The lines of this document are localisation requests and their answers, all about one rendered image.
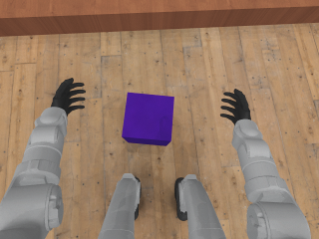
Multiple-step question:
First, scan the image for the right robot hand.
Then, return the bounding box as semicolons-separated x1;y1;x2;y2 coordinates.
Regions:
220;89;251;125

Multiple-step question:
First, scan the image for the right robot upper arm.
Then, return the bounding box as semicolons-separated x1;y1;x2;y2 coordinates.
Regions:
246;201;310;239

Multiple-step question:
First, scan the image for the right robot foot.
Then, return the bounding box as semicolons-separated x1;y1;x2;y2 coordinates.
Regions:
174;177;187;221

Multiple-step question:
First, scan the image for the carton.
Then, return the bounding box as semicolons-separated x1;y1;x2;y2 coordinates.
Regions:
122;92;174;146

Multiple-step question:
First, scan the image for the left robot upper arm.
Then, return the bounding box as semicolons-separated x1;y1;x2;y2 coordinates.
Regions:
0;183;64;239

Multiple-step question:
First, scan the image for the right robot forearm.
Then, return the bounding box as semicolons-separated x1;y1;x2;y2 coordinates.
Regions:
231;119;311;239

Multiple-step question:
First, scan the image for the left robot forearm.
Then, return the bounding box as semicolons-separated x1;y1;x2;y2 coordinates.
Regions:
0;107;68;217

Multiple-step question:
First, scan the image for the left robot hand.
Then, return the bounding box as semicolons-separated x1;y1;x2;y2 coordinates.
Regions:
51;78;86;116

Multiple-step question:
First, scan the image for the robot right shin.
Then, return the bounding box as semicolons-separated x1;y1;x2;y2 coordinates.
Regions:
179;174;203;212

